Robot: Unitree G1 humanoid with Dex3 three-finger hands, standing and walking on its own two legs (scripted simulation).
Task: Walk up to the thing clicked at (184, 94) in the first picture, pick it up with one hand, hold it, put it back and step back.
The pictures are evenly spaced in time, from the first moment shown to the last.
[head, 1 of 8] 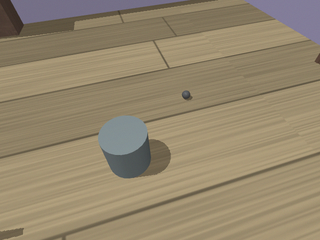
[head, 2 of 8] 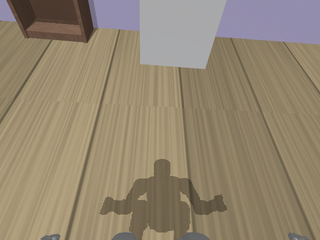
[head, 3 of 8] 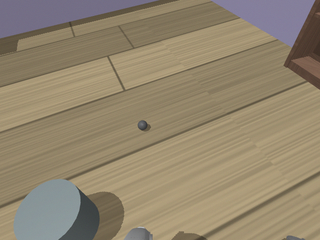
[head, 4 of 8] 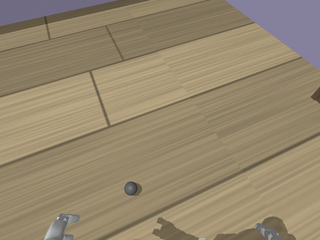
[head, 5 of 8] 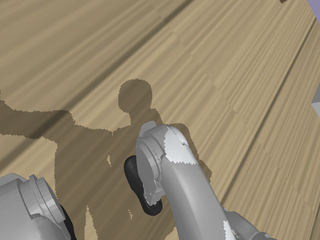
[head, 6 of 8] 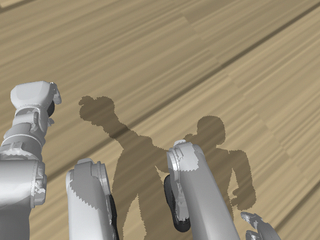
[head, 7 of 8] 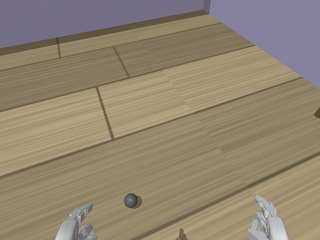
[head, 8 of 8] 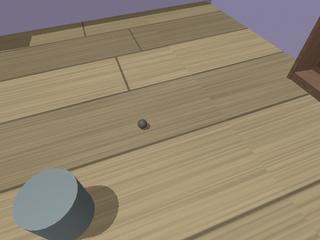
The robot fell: no
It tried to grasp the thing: yes
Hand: left
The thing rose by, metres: 0.69
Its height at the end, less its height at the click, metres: +0.00
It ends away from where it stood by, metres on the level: 0.01
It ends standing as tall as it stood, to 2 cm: yes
